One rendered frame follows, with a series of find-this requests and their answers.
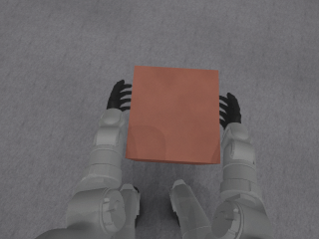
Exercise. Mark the carton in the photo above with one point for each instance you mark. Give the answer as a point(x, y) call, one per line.
point(174, 116)

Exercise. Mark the robot left hand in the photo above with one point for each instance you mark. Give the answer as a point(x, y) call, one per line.
point(115, 100)

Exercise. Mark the robot left thigh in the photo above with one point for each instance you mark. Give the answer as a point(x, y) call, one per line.
point(132, 209)

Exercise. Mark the robot right forearm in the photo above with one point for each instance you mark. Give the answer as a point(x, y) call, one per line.
point(239, 181)

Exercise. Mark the robot left shin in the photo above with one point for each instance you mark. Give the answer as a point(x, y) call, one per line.
point(128, 186)

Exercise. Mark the right robot upper arm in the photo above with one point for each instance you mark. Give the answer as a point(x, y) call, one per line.
point(234, 220)

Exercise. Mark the robot right hand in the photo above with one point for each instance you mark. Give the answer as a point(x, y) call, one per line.
point(232, 110)

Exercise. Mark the left robot upper arm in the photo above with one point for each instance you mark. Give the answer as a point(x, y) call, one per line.
point(92, 214)

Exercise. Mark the robot left forearm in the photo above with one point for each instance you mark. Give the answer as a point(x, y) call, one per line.
point(104, 165)

